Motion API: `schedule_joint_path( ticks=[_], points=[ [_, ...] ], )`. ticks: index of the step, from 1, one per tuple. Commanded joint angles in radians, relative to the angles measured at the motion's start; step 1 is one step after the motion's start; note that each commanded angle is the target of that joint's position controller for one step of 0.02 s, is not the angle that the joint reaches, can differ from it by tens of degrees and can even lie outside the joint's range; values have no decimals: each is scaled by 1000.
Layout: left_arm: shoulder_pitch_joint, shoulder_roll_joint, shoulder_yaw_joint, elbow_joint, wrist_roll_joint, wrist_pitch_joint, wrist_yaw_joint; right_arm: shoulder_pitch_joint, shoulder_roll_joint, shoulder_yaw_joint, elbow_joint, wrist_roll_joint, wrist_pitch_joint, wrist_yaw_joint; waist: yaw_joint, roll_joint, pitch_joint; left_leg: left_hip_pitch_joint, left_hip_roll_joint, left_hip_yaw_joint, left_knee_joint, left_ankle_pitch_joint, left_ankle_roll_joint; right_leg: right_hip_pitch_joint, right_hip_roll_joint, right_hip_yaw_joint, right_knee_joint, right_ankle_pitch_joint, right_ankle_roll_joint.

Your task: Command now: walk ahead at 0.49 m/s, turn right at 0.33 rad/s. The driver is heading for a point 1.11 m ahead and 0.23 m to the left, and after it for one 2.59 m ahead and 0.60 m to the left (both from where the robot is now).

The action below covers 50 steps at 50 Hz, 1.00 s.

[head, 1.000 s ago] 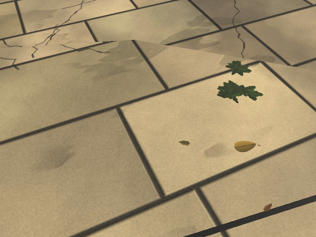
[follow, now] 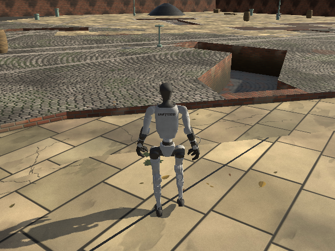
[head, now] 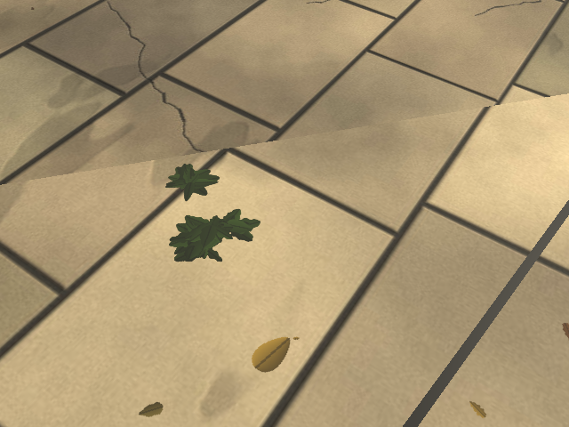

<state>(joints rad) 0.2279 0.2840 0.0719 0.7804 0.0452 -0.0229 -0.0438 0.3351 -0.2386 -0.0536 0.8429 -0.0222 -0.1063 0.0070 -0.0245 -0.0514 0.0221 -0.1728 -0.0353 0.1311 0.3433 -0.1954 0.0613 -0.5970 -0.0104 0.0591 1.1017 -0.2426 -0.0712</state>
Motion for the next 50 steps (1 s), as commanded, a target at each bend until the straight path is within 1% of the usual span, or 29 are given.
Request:
schedule_joint_path(
  ticks=[1, 5, 7, 10, 11, 12, 13, 14, 15, 16, 17, 18, 20, 21, 24, 29, 31, 34, 37, 38, 39, 40, 41, 42, 43, 44, 45, 47, 50],
  points=[
    [-4, -8, -14, -58, 1, -5, -12, 25, -72, -7, -24, 1, -24, 9, 32, 117, 22, 29, 269, -195, -212, 206, 129, -95, -30, 30, -90, 102, 13],
    [-174, -33, -41, -102, -5, -18, -24, 72, -92, -6, 11, 11, -15, 9, 1, 122, 37, 14, 225, -91, -207, 301, 104, 9, -33, -89, -361, 223, 21],
    [-234, -28, -46, -117, -8, -21, -24, 122, -112, -8, 36, 11, -8, 6, -20, 125, 46, 61, 248, -98, -196, 329, 106, 39, -33, -121, -431, 205, 14],
    [-259, -8, -44, -123, -4, -27, -10, 169, -133, -10, 73, 7, 11, -1, -21, 133, 53, 175, 285, -105, -122, 462, 105, 69, -9, -145, -513, 91, -19],
    [-231, -3, -40, -113, -1, -32, -4, 178, -135, -9, 85, 8, 18, -4, -6, 139, 37, 188, 283, -107, -53, 589, 100, 138, 16, -154, -547, 52, -33],
    [-129, 7, -32, -78, 3, -42, 4, 178, -139, -7, 95, 12, 25, -6, 46, 129, -14, 182, 263, -93, 77, 698, 89, 277, 49, -161, -613, 62, -51],
    [40, 46, -15, -18, 17, -56, 16, 176, -129, -2, 94, 18, 27, -6, 112, 98, -114, 87, 222, -66, 266, 641, 69, 518, 34, -131, -639, 88, -78],
    [234, 138, 10, 12, 38, -64, 33, 146, -85, 13, 44, 21, 23, -4, 187, -19, -261, -127, 170, -33, 570, 266, 48, 788, -229, 146, -657, -14, -130],
    [244, 209, 28, 17, 22, -54, 43, 244, 7, 29, 24, 47, 27, -1, 135, -213, -355, -449, 13, -42, 874, -365, 19, 974, -471, 556, -776, -35, -238],
    [203, 148, 20, 14, -10, -47, 45, 153, -111, -5, 41, 24, 37, -11, 145, -29, -247, -517, 59, -160, 924, -292, 32, 858, -417, 492, -800, -44, -205],
    [120, 90, 1, 16, -14, -52, 42, 90, -96, -7, 20, 26, 33, -5, 101, -22, -119, -514, 91, -177, 889, -195, 37, 725, -365, 331, -830, 35, -167],
    [72, 43, -9, 20, -16, -60, 37, 77, -73, -5, 28, 26, 35, -3, 70, -2, -61, -472, 116, -174, 842, -140, 31, 618, -320, 226, -871, 117, -132],
    [39, -2, -21, 33, -24, -74, 41, 106, -44, -6, 53, -1, 62, 10, 20, -31, -13, -400, 134, -169, 798, -95, 10, 501, -255, 81, -919, 175, -80],
    [51, -6, -22, 42, -24, -84, 43, 103, -32, -8, 55, -5, 73, 17, 12, -28, -9, -389, 128, -163, 801, -78, 5, 482, -247, 46, -932, 226, -78],
    [93, 12, -14, 75, -33, -101, 49, 24, -16, -13, 26, -8, 90, 31, -3, -18, 21, -475, 137, -153, 787, 15, -7, 491, -237, -58, -956, 337, -77],
    [142, 7, -19, 113, -27, -100, 55, -165, -1, -1, -42, -7, 88, 45, 20, -17, 74, -515, 129, -104, 550, 203, -11, 497, -204, -198, -959, 397, -68],
    [171, 29, -15, 129, -27, -99, 60, -243, 3, 8, -71, -10, 86, 53, 40, -17, 87, -482, 118, -59, 435, 232, 4, 522, -219, -229, -960, 425, -65],
    [218, 55, -10, 158, -24, -87, 70, -305, -13, 10, -102, -14, 86, 58, 53, -8, 97, -460, 94, -11, 338, 165, 43, 627, -250, -265, -914, 536, -59],
    [208, 95, -2, 167, -19, -70, 81, -246, -39, -3, -96, -16, 87, 48, 13, -37, 38, -337, 10, 45, 305, 15, 104, 711, -261, -311, -725, 940, -42],
    [199, 112, 4, 166, -16, -59, 82, -170, -57, -13, -76, -16, 84, 44, -22, -43, -10, -252, -27, 53, 291, -39, 129, 716, -261, -319, -590, 1021, -41],
    [192, 128, 8, 160, -18, -49, 80, -56, -81, -28, -42, -19, 77, 38, -72, -30, -80, -101, -60, 40, 233, -48, 157, 667, -255, -325, -399, 962, -33],
    [182, 122, 7, 140, -18, -46, 75, 98, -150, -56, 2, -30, 70, 24, -142, 44, -168, 140, 9, -99, 164, -94, 203, 487, -226, -329, -117, 709, -3],
    [236, -14, -20, 76, -28, -52, 53, 83, -272, -86, -8, -27, 72, 10, -60, 285, -246, 453, 326, -612, 114, -87, 351, 42, -43, -298, 258, -210, 57],
    [113, 68, -5, 30, -30, -67, 46, 120, -281, -89, -19, 6, 86, 8, -112, 199, -307, 499, 381, -918, -60, -129, 408, -129, 49, -66, 389, -288, 68],
    [24, 68, -9, 3, -37, -83, 41, 63, -248, -81, -10, 9, 90, -3, -91, 129, -148, 401, 366, -746, -81, -76, 364, -216, -31, -21, 351, -171, 55],
    [25, 66, -13, 6, -38, -94, 43, 14, -190, -67, -12, 15, 87, -6, -48, 52, -67, 257, 332, -639, -91, 51, 318, -161, -69, -27, 246, -83, 52],
    [37, 60, -11, 20, -28, -89, 46, -33, -156, -58, -17, 14, 79, -7, -2, 8, -23, 149, 275, -548, -97, 171, 274, -90, -94, -25, 166, -61, 57],
    [74, 42, -14, 24, 2, -49, 43, -65, -121, -43, -24, 23, 61, -7, 47, 22, -34, 44, 208, -442, -112, 307, 246, 24, -105, -21, 85, -63, 82],
    [32, 19, -19, -2, 6, -14, 33, -21, -155, -49, -13, 26, 40, -2, 52, 45, -21, -2, 157, -387, -128, 359, 233, 10, -99, -50, -19, -13, 111]
  ],
)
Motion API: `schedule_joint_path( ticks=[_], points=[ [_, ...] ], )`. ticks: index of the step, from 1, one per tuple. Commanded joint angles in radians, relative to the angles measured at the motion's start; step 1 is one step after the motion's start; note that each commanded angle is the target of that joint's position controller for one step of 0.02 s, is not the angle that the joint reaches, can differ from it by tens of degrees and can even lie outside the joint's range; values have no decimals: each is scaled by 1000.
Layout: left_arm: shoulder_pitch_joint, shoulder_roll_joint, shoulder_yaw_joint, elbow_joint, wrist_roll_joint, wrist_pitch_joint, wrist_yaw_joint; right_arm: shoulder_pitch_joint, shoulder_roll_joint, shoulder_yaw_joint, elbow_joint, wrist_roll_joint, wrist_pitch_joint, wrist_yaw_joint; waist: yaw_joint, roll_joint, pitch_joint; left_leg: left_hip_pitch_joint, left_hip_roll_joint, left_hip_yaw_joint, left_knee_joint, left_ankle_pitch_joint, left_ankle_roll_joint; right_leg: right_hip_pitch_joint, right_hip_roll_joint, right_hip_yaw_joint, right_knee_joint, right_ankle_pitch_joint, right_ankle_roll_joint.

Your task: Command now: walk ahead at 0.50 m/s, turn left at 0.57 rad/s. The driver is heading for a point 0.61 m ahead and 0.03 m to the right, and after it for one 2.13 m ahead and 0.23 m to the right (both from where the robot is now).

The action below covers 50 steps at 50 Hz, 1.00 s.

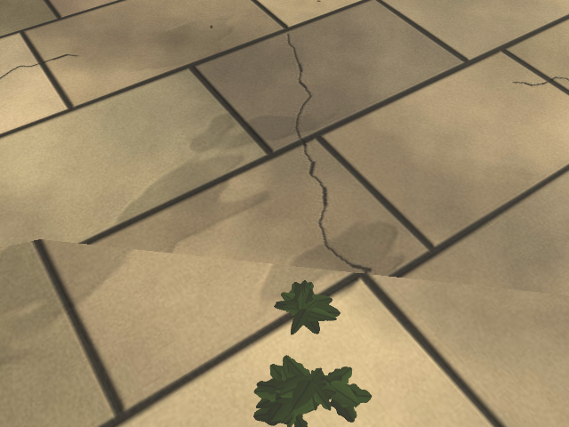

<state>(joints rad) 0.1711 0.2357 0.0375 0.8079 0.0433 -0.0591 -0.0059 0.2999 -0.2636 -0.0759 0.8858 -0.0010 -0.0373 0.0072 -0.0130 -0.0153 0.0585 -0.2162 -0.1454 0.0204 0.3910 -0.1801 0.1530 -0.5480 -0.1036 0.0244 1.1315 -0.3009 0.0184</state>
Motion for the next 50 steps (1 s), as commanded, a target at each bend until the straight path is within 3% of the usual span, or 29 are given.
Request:
schedule_joint_path(
  ticks=[1, 6, 12, 14, 16, 17, 18, 19, 20, 21, 22, 25, 28, 32, 34, 37, 40, 42, 43, 44, 45, 46, 47, 48, 50],
  points=[
    [44, 68, 15, -47, 7, 26, -6, 36, -137, -28, -53, 4, -29, -2, 27, 21, -43, 39, 258, -276, -185, 327, 130, -67, -6, -21, -92, 87, 29],
    [-152, 78, 10, -115, 0, 28, -13, 145, -136, -27, -42, 4, -23, -4, -49, 68, -21, 136, 240, -310, -166, 323, 78, -160, 20, -17, -305, 263, 39],
    [-288, 82, -6, -178, -12, 6, -23, 218, -143, -23, -38, -14, -18, -21, -95, 92, -8, 259, 267, -356, -85, 466, 74, -139, 77, -29, -491, 267, 7],
    [-236, 95, -3, -172, -13, -4, -22, 191, -147, -20, -41, -15, -22, -28, -60, 102, -11, 239, 281, -358, -58, 524, 43, -4, 93, -29, -567, 239, -28],
    [-47, 133, 16, -113, -13, -15, -8, 150, -165, -20, -44, -14, -31, -25, 25, 93, -85, 211, 253, -326, 105, 734, 5, 255, 147, -53, -628, 185, -73],
    [93, 160, 28, -79, -6, -27, 4, 139, -160, -16, -43, -9, -37, -18, 96, 56, -161, 144, 204, -280, 289, 682, -15, 450, 108, -23, -670, 209, -105],
    [256, 234, 44, -68, 13, -32, 22, 163, -91, 3, -74, -6, -45, -14, 140, -53, -309, 0, 148, -223, 576, 345, -34, 678, -132, 244, -672, 63, -155],
    [257, 309, 67, -46, 14, -18, 17, 324, -43, 7, -66, 24, -39, -12, 53, -298, -374, -277, -21, -132, 842, -351, -71, 826, -334, 710, -807, 47, -297],
    [184, 209, 52, -58, -17, -6, 6, 270, -116, 1, -45, -18, -29, -21, 39, -113, -249, -374, 56, -169, 915, -297, -59, 716, -292, 725, -840, -72, -285],
    [106, 137, 35, -70, -23, -6, 2, 165, -115, -1, -62, -23, -28, -13, 34, -23, -124, -380, 86, -166, 894, -206, -63, 583, -247, 550, -855, -43, -265],
    [74, 104, 26, -65, -15, -10, -1, 108, -97, 5, -79, -24, -29, -8, 25, 9, -74, -369, 114, -156, 850, -160, -66, 502, -196, 430, -875, 70, -242],
    [117, 94, 19, -19, -22, -31, 0, 101, -71, 12, -86, -37, -6, 11, -7, -76, -67, -308, 144, -126, 766, -141, -88, 417, -113, 244, -907, 306, -212],
    [169, 112, 23, 14, -32, -48, -4, 45, -56, 19, -105, -43, 9, 19, -15, -70, -53, -369, 165, -92, 706, -97, -107, 420, -107, 183, -949, 354, -232],
    [222, 110, 20, 45, -35, -39, -4, -145, -28, 42, -165, -40, 6, 28, 19, -60, -5, -424, 213, -23, 490, 53, -134, 421, -69, 97, -993, 370, -222],
    [255, 118, 21, 61, -37, -38, -5, -217, -12, 55, -183, -34, 3, 32, 40, -65, 0, -385, 208, 6, 372, 111, -133, 424, -61, 64, -987, 412, -210],
    [305, 138, 23, 81, -37, -30, -4, -293, -21, 60, -206, -28, -4, 28, 63, -61, 8, -322, 183, 29, 266, 122, -132, 442, -76, 85, -948, 468, -212],
    [306, 164, 28, 87, -30, -18, 4, -291, -44, 54, -212, -25, -15, 18, 48, -64, 4, -251, 159, 20, 193, 48, -114, 484, -107, 135, -881, 516, -207],
    [284, 181, 34, 85, -33, -10, 8, -141, -66, 39, -165, -32, -29, 7, -27, -41, -48, -49, 121, 26, 82, 20, -91, 474, -80, 128, -719, 606, -182],
    [286, 159, 28, 81, -41, -12, 6, 5, -112, 21, -120, -48, -43, -6, -82, 13, -139, 169, 173, -34, 49, 21, -62, 388, -22, 83, -522, 549, -159],
    [282, 98, 14, 36, -46, -18, 6, 186, -202, 0, -108, -68, -50, -20, -142, 148, -301, 404, 449, -323, 16, -126, -10, 220, 55, 21, -208, 197, -136],
    [376, 46, 8, 24, -61, -11, 7, 165, -263, -18, -102, -51, -32, -23, -78, 307, -335, 488, 610, -665, -123, -269, 79, -59, 174, -17, 16, -261, -116],
    [308, 142, 31, 43, -33, 5, 14, 96, -166, 0, -116, -30, -23, -20, -74, 139, -194, 367, 562, -606, -145, -379, 68, -130, 105, 43, 84, -199, -124],
    [250, 133, 36, 29, -35, 6, 3, 13, -102, 17, -128, -26, -28, -16, -43, 99, -89, 254, 514, -468, -175, -309, 46, -127, 74, 56, 66, -100, -123],
    [232, 106, 34, 27, -39, 11, -4, -26, -71, 23, -127, -25, -35, -12, -18, 93, -41, 166, 468, -347, -204, -160, 21, -88, 47, 51, 34, -40, -113],
    [247, 86, 36, 35, -22, 37, -17, -31, -46, 27, -113, -20, -51, -20, 20, 116, -23, 86, 414, -192, -224, 22, -13, -27, 23, 40, 4, 1, -90]
  ],
)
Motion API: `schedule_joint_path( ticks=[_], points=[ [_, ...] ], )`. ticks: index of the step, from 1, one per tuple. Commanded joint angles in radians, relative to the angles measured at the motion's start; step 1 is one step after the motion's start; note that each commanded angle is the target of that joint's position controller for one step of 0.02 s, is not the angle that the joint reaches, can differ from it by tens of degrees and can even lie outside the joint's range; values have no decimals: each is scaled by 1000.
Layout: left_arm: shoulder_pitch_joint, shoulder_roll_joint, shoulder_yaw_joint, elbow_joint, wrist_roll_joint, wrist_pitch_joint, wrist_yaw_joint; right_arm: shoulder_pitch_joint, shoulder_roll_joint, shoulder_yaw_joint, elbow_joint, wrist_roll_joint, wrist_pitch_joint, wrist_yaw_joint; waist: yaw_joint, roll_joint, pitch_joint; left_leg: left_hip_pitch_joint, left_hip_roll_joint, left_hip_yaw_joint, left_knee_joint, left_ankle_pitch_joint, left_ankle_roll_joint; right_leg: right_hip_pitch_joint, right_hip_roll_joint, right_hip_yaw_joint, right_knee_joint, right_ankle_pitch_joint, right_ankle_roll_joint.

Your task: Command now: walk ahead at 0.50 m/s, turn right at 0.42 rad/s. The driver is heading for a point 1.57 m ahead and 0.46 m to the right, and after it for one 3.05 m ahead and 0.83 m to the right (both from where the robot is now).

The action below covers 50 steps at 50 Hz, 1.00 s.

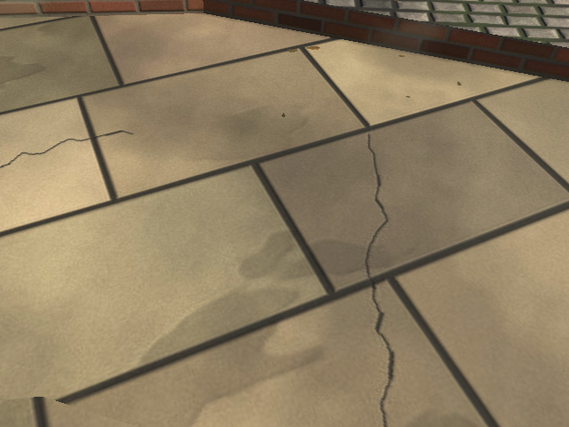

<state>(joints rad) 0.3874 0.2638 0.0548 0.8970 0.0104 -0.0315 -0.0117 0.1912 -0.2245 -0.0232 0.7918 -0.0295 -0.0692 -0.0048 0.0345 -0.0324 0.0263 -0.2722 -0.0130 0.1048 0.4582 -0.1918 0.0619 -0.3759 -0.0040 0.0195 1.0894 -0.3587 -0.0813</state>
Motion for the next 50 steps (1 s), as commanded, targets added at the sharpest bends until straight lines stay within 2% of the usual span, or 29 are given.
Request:
schedule_joint_path(
  ticks=[1, 3, 7, 10, 13, 14, 15, 16, 17, 18, 19, 20, 21, 22, 23, 25, 27, 28, 29, 31, 33, 36, 40, 44, 46, 47, 48, 49, 50],
  points=[
    [27, 46, 19, -57, 14, 20, -15, 93, -88, -28, -10, 11, -27, -9, -20, 126, 3, 135, 277, -237, -288, 138, 76, -188, -74, 38, 49, 79, 19],
    [-15, 38, 21, -77, 11, 34, -21, 123, -97, -34, 7, 20, -38, -10, -10, 111, 5, 150, 273, -161, -287, 268, 79, -230, -77, 33, 34, 133, 31],
    [-161, 30, 13, -135, 11, 44, -34, 165, -107, -38, 35, 18, -37, -11, -26, 112, 48, 154, 246, -45, -296, 315, 72, -297, -80, 10, -129, 293, 37],
    [-258, 6, -4, -178, 24, 41, -55, 168, -136, -46, 51, 12, -35, -15, -40, 127, 48, 87, 218, 62, -264, 415, 57, -151, -38, -85, -280, 391, 27],
    [-300, 36, -1, -212, 22, 49, -54, 196, -155, -51, 64, 10, -26, -21, -50, 131, 53, 149, 249, 92, -228, 471, 58, -105, -31, -112, -349, 299, -7],
    [-295, 46, 1, -215, 25, 51, -51, 200, -160, -53, 67, 11, -19, -23, -49, 130, 51, 197, 263, 97, -199, 518, 61, -105, -24, -120, -366, 237, -22],
    [-181, 77, 21, -173, 39, 53, -43, 156, -172, -55, 46, -4, -26, -25, 4, 125, -30, 224, 289, 121, -68, 780, 62, -14, -9, -140, -198, 361, -60],
    [-197, 72, 16, -196, 23, 51, -36, 151, -195, -59, 46, 14, -7, -27, -1, 134, -5, 243, 284, 124, -34, 776, 54, -31, 12, -108, -385, 7, -70],
    [-166, 81, 24, -186, 27, 50, -33, 186, -206, -64, 61, 7, 11, -31, -1, 121, -20, 284, 284, 122, 85, 860, 58, 22, 65, -155, -410, -47, -89],
    [-61, 83, 32, -160, 31, 38, -27, 191, -209, -63, 68, 5, 27, -34, 50, 96, -78, 265, 278, 132, 281, 832, 43, 144, 93, -137, -509, -17, -118],
    [85, 154, 58, -126, 36, 26, -11, 187, -189, -58, 50, 7, 37, -36, 118, -28, -154, 83, 235, 152, 611, 577, -1, 364, -19, 69, -636, -1, -171],
    [4, 266, 76, -163, 15, 22, -2, 239, -63, -36, -19, -2, 31, -8, 0, -253, -178, -398, 9, 87, 936, -380, -72, 641, -295, 604, -706, 180, -332],
    [44, 242, 76, -171, -18, 24, -4, 113, -166, -55, -41, -11, 18, -5, 85, -117, -186, -539, 5, -104, 966, -342, -82, 635, -312, 692, -778, 282, -384],
    [-5, 213, 67, -154, -23, 23, -1, 89, -189, -65, -49, 7, 6, 2, 30, -31, -82, -508, 74, -158, 862, -241, -79, 515, -288, 519, -773, 391, -351],
    [-37, 178, 58, -151, -20, 20, -3, 96, -190, -69, -33, 15, 5, 1, -4, 5, -32, -432, 102, -151, 776, -204, -78, 399, -255, 430, -775, 477, -317],
    [-85, 127, 39, -160, -21, 7, -1, 110, -171, -69, -11, -10, 37, -2, -47, 21, -10, -326, 128, -150, 660, -176, -96, 284, -183, 324, -807, 505, -259],
    [-59, 134, 34, -151, -17, -3, 2, 86, -145, -67, -15, -16, 67, 12, -49, 25, -10, -308, 114, -130, 594, -140, -106, 258, -148, 296, -834, 537, -245],
    [-39, 152, 40, -138, -11, -4, 5, 71, -115, -56, -16, -22, 75, 18, -45, 20, -13, -297, 105, -107, 580, -108, -112, 233, -133, 271, -837, 569, -243],
    [-17, 168, 44, -137, 10, -10, 6, 63, -112, -56, -16, -22, 75, 26, -32, 22, -21, -319, 102, -101, 601, -7, -98, 243, -131, 263, -829, 553, -244],
    [13, 159, 37, -133, 0, -16, 6, 1, -127, -61, -35, -17, 73, 29, -17, 20, -2, -366, 102, -108, 563, 72, -92, 243, -125, 282, -833, 546, -233],
    [130, 172, 39, -68, -3, -39, 14, -132, -183, -86, -82, -8, 65, 23, 28, -21, 48, -568, 123, -187, 458, 134, -96, 403, -142, 362, -845, 399, -209],
    [106, 169, 35, -54, 3, -39, 35, -200, -160, -76, -90, -20, 58, 37, 39, -27, 33, -473, 74, -164, 293, 338, -104, 325, -78, 326, -783, 293, -182],
    [123, 152, 25, -64, 20, -39, 45, -257, -132, -61, -115, -24, 46, 58, 62, -32, 47, -441, 59, -164, 224, 459, -80, 262, -71, 379, -650, 232, -182],
    [156, 132, 17, -52, 28, -33, 66, -300, -109, -45, -145, -10, 18, 52, 103, -28, 68, -392, 49, -156, 64, 557, -54, 285, -28, 361, -459, 286, -131],
    [156, 97, 7, -39, 26, -32, 78, -219, -74, -32, -121, -3, 0, 46, 91, -15, 56, -199, 61, -171, -117, 681, -51, 252, 31, 317, -343, 245, -80],
    [163, 87, 4, -27, 27, -29, 84, -128, -78, -38, -81, 11, -11, 38, 60, 22, 28, -99, 77, -180, -200, 769, -51, 266, 50, 306, -233, 209, -72],
    [145, 97, 6, -15, 25, -24, 85, 21, -87, -44, -23, 11, -17, 23, -8, 52, -13, 29, 85, -161, -297, 881, -56, 273, 88, 271, -63, 182, -65],
    [132, 119, 12, -10, 3, -13, 84, 208, -115, -59, 54, 2, -18, 12, -101, 89, -62, 230, 118, -137, -381, 1008, -66, 212, 113, 203, 164, 148, -44],
    [143, 86, 17, -3, -9, -4, 71, 323, -175, -80, 105, 0, -8, 14, -127, 185, -144, 502, 198, -196, -243, 1082, -58, 5, 191, 133, 459, -370, -11]
  ],
)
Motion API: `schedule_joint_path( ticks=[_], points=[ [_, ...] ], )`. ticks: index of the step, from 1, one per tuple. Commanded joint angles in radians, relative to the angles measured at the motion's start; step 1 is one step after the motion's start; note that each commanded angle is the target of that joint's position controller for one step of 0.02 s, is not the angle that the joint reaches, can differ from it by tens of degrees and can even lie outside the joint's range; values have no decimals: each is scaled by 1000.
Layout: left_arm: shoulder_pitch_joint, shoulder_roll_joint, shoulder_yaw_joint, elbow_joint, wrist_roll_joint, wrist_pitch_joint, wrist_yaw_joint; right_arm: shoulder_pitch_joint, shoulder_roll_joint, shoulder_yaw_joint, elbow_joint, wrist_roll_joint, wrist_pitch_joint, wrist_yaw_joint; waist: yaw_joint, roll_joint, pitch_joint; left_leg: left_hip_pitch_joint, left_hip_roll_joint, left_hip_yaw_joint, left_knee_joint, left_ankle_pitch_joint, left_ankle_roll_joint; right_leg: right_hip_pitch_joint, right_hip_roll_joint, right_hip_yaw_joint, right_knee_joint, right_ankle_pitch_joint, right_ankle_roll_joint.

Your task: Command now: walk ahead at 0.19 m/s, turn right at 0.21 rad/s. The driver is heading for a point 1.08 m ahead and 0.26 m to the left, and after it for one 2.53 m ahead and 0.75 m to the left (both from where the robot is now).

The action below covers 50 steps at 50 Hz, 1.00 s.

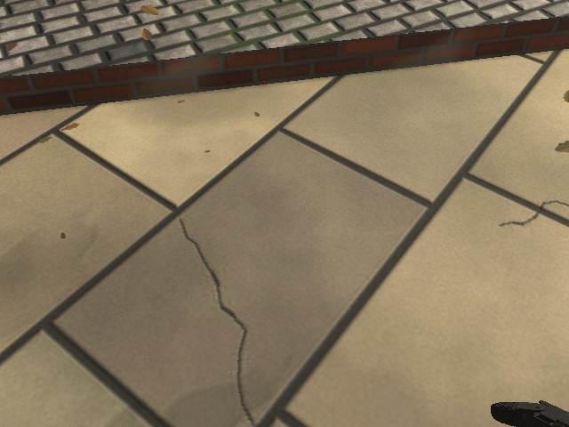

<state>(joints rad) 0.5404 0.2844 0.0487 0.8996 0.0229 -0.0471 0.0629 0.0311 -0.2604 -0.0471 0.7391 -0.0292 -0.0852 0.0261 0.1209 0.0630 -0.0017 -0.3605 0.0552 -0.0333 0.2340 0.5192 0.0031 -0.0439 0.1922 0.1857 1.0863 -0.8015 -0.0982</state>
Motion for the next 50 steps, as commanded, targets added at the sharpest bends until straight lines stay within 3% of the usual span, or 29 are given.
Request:
schedule_joint_path(
  ticks=[1, 2, 3, 4, 5, 6, 7, 8, 9, 10, 11, 13, 16, 18, 19, 20, 21, 22, 23, 25, 29, 45, 48, 50],
  points=[
    [195, 18, 22, 22, -91, 20, 2, 565, -189, -47, 169, -23, -2, 0, -131, 165, -269, 925, 295, -128, 444, 1054, 58, -595, 55, -44, 826, -231, 57],
    [233, 71, 11, 20, -103, 21, 15, 545, -197, -55, 155, 14, -4, 15, -133, 177, -406, 1075, 423, -298, 538, 1075, 201, -806, -9, -16, 962, -153, 69],
    [116, 90, 9, 21, -50, 26, 13, 482, -127, -43, 105, 26, -1, 7, -176, 61, -367, 925, 404, -280, 418, 733, 228, -874, -70, -31, 929, -24, 68],
    [12, 90, 0, -15, -15, 33, -2, 366, -114, -33, 80, 18, -7, -17, -152, 55, -324, 769, 398, -322, 306, 197, 302, -914, -114, -52, 844, 130, 74],
    [-92, 85, -2, -24, 30, 53, -26, 272, -72, -20, 62, 23, 10, -44, -127, -41, -262, 456, 324, -346, 147, -229, 271, -762, -152, -105, 745, 241, 65],
    [-143, 86, -1, -53, 39, 67, -42, 225, -93, -10, 58, 15, -3, -57, -95, 56, -155, 230, 365, -355, 91, -213, 309, -674, -165, -36, 547, 409, 68],
    [-168, 83, -2, -38, 45, 79, -42, 247, -66, -1, 87, 3, -7, -50, -88, 33, -73, 73, 317, -301, 87, -21, 295, -576, -168, -38, 469, 438, 68],
    [-212, 58, -6, -49, 24, 81, -54, 261, -61, 7, 115, 10, -17, -43, -66, -3, 0, -57, 235, -170, 54, -26, 262, -494, -184, -34, 197, 526, 91],
    [-174, 24, -14, -18, 26, 76, -61, 260, -47, 12, 137, 6, -17, -38, -52, 12, -42, -49, 164, -110, 54, -8, 230, -398, -186, -84, 62, 568, 97],
    [-157, -6, -25, -4, 25, 65, -66, 261, -41, 17, 145, 7, -19, -34, -48, 65, -67, -10, 126, -59, 73, 108, 210, -353, -189, -123, -100, 600, 97],
    [-147, -35, -35, 17, 11, 60, -68, 262, -40, 19, 155, 12, -14, -29, -46, 109, -108, 10, 113, -28, 79, 157, 197, -275, -179, -145, -181, 605, 93],
    [-193, -35, -40, 22, -11, 60, -66, 306, -32, 21, 173, 17, -3, -18, -70, 103, -134, 63, 116, -37, 85, 93, 179, -216, -174, -162, -274, 621, 86],
    [-284, -25, -41, 21, -2, 66, -64, 317, -29, 24, 178, 15, 32, -17, -95, 40, -76, 12, 140, -111, 54, -393, 168, -159, -184, -164, -396, 590, 69],
    [-296, -27, -45, 33, 12, 60, -59, 332, -28, 25, 186, 6, 52, -23, -93, -5, 11, -65, 129, -146, 61, -679, 133, -81, -204, -149, -584, 586, 50],
    [-282, -6, -44, 39, 18, 49, -49, 370, -25, 26, 197, -3, 52, -25, -98, -49, 30, -93, 113, -156, 72, -754, 99, -26, -255, -87, -670, 630, 43],
    [-251, 42, -38, 45, 26, 34, -38, 432, -5, 28, 199, -2, 48, -23, -131, -137, 13, -117, 60, -117, 136, -828, 64, 45, -386, 45, -706, 775, 20],
    [-311, 46, -37, 55, 0, 33, -37, 521, 46, 38, 231, 22, 53, -22, -188, -230, 20, -3, -14, -33, 114, -836, 50, -108, -434, 85, -741, 735, -32],
    [-338, -9, -45, 56, -8, 30, -43, 473, 13, 31, 249, 15, 62, -27, -164, -171, 44, 133, -12, -35, 117, -766, 39, -234, -384, 57, -765, 583, -14],
    [-340, -20, -45, 65, -13, 27, -47, 424, -14, 20, 243, 15, 66, -26, -150, -146, 72, 153, -11, -53, 120, -734, 38, -274, -326, 15, -777, 505, 16],
    [-320, -10, -39, 91, -17, 26, -42, 405, -15, 16, 247, 9, 70, -20, -152, -150, 84, 158, 6, -61, 117, -743, 43, -272, -290, -17, -782, 495, 35],
    [-291, -23, -35, 123, -16, 23, -42, 401, 13, 21, 281, 7, 65, -28, -142, -80, 77, 142, 16, -68, 96, -739, 44, -214, -287, -31, -755, 572, 31],
    [-192, -63, -43, 224, -11, 25, -33, 360, 32, 26, 361, 13, 74, -47, -134, -61, 86, 189, 28, -64, 103, -693, 51, -177, -275, -55, -748, 649, 37],
    [-170, -37, -26, 224, -6, 32, -35, 358, 6, 13, 358, 8, 79, -45, -130, -67, 95, 138, -20, -43, 148, -1019, 78, -211, -230, -69, -718, 300, 4],
    [-149, -19, -13, 210, -5, 36, -37, 341, 4, 8, 334, 5, 83, -41, -120, -79, 168, 36, -27, -60, 187, -1204, 106, -272, -245, -13, -726, 74, -40]
  ],
)
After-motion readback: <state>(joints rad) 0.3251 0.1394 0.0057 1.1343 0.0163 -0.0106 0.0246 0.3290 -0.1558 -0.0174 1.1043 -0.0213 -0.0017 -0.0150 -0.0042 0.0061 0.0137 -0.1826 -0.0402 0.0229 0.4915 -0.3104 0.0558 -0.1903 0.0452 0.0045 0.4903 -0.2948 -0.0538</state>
